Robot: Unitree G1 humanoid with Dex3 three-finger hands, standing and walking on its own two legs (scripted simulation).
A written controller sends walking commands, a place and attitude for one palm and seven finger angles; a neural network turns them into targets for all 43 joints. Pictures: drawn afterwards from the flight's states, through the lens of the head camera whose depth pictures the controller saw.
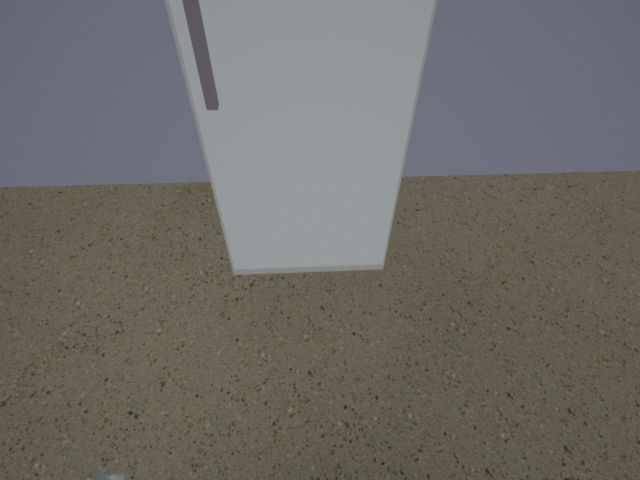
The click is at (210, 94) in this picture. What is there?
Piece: fridge door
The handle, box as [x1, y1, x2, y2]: [182, 0, 218, 109]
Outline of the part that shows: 182,0 206,108 217,109 218,102 198,0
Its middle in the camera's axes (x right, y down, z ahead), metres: -0.26 -0.43 +0.84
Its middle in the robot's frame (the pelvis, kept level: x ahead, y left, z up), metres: +0.92 +0.32 +0.16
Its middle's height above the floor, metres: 0.93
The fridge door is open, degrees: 0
